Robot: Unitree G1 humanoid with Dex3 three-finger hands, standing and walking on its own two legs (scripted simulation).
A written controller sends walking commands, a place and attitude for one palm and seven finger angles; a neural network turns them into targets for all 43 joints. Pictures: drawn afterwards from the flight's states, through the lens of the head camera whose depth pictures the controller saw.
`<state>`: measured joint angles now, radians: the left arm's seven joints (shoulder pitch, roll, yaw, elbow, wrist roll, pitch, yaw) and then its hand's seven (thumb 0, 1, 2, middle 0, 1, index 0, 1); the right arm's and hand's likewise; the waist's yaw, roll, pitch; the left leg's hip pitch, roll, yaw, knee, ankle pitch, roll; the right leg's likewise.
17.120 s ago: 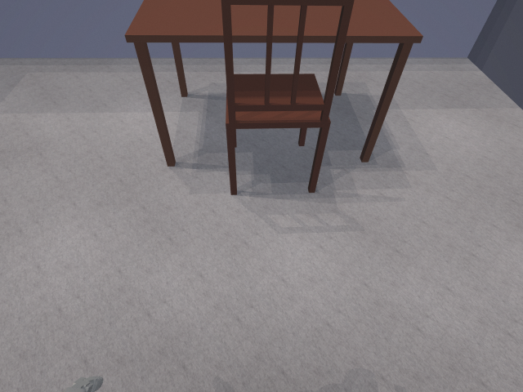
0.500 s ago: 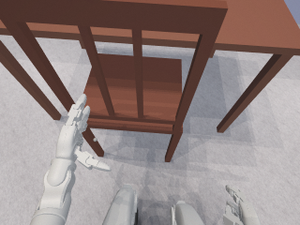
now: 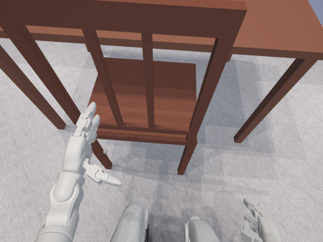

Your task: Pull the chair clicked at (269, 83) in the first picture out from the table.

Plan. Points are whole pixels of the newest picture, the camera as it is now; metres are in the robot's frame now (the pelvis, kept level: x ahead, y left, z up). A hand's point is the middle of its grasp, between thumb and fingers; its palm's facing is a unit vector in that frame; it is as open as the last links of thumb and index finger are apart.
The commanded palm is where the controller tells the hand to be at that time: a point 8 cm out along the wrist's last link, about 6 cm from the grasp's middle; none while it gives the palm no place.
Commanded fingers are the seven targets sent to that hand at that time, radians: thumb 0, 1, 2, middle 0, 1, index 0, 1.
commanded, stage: push the fingers through the gap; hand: left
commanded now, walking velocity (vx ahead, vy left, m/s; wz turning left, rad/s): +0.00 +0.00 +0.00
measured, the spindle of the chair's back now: (108, 89) +0.47 +0.17 +0.06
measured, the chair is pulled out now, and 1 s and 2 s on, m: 0.00 0.00 0.00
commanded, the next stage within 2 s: hook a spindle and tug to test in 1.62 s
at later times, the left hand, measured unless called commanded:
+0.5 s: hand (108, 135) +0.36 +0.15 +0.02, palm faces -0.04 -1.00 -0.06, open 16.9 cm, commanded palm +0.35 +0.20 +0.02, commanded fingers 0.00 -0.50 0.30 -0.06 -0.08 -0.06 -0.08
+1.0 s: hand (112, 117) +0.41 +0.15 +0.02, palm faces -0.03 -1.00 -0.06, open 16.9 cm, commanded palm +0.40 +0.19 +0.02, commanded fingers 0.00 -0.50 0.30 -0.06 -0.08 -0.06 -0.08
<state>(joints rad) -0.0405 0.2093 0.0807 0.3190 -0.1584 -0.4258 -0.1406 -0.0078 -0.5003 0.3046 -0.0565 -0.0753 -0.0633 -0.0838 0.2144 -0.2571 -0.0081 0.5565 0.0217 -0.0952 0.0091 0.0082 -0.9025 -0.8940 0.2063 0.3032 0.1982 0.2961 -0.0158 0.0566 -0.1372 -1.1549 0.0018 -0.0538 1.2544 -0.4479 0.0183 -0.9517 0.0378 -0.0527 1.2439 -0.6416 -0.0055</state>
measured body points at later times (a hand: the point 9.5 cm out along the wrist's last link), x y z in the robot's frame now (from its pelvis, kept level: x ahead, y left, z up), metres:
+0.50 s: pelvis +0.00 +0.00 +0.00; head +0.11 +0.01 +0.43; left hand +0.35 +0.21 +0.03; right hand +0.14 -0.25 -0.11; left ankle +0.08 +0.10 -0.62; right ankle -0.02 -0.12 -0.62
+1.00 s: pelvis +0.00 +0.00 -0.01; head +0.12 +0.01 +0.43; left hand +0.41 +0.21 +0.02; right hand +0.10 -0.26 -0.12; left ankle +0.08 +0.10 -0.62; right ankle -0.02 -0.12 -0.62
